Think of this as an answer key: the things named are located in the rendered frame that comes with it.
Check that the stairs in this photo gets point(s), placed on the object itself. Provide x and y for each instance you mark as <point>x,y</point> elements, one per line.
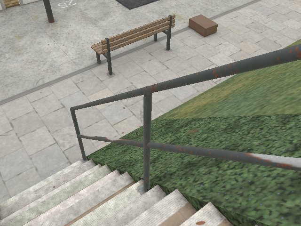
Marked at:
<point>86,194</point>

